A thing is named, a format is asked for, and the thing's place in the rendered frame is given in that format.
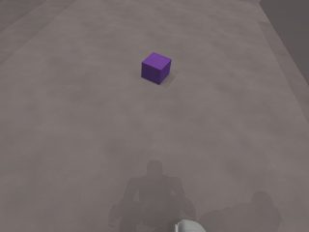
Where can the robot right thigh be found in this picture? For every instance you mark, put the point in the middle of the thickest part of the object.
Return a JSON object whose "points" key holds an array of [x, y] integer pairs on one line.
{"points": [[187, 225]]}

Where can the carton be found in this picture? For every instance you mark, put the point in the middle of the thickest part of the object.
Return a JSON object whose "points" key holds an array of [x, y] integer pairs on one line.
{"points": [[155, 68]]}

